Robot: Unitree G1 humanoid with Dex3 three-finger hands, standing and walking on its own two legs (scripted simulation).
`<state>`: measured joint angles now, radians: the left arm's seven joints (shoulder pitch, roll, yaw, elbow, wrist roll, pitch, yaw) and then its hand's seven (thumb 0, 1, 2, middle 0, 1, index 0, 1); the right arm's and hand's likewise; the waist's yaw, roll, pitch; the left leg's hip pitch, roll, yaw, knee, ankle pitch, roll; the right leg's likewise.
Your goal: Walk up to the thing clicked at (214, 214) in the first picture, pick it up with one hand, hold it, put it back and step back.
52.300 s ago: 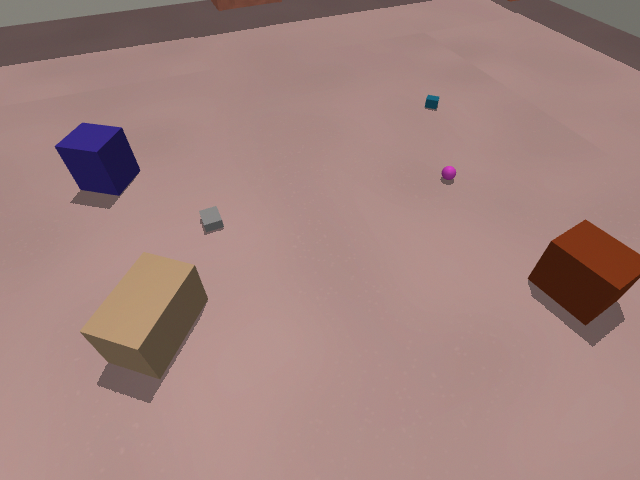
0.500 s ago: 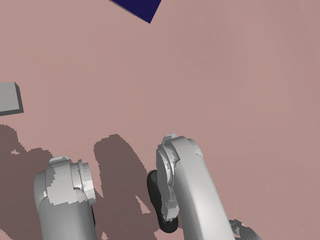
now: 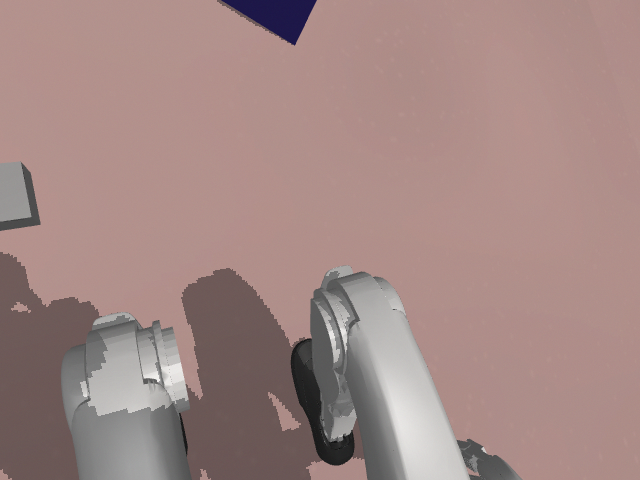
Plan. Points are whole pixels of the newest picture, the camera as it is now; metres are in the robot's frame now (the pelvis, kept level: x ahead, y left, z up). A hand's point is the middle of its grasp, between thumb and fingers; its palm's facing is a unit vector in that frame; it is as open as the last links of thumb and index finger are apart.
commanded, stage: rise first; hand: left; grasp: from above
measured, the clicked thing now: out of the picture +0.49 +0.34 -0.30
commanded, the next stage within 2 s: none
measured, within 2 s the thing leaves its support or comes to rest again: neither
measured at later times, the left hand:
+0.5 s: hand out of the picture +0.45 +0.37 -0.17, palm faces -0.45 -0.09 -0.89, open 13.4 cm
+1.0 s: hand out of the picture +0.45 +0.38 -0.17, palm faces -0.46 -0.09 -0.88, open 13.1 cm
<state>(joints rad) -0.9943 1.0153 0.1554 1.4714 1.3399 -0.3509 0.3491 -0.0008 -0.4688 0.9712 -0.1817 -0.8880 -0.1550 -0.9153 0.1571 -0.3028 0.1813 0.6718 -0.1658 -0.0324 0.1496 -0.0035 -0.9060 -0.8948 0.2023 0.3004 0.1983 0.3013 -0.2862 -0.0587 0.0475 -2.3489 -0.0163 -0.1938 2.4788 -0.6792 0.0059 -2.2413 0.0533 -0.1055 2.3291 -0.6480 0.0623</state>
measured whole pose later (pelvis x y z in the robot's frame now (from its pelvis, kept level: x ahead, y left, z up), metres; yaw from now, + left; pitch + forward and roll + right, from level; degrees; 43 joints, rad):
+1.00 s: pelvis +0.00 +0.00 +0.00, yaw +0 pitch +31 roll -13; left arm -0.99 1.02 0.17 1.45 1.32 -0.35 0.31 0.00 -0.33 0.86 -0.30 -0.76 -0.27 -0.79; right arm 0.16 -0.32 0.18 0.63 -0.17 -0.03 0.16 0.00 -0.90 -0.89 0.20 0.30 0.20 0.30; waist -0.28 -0.05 0.06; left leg -2.35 -0.02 -0.20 2.47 -0.68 0.00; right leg -2.24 0.05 -0.11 2.32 -0.65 0.06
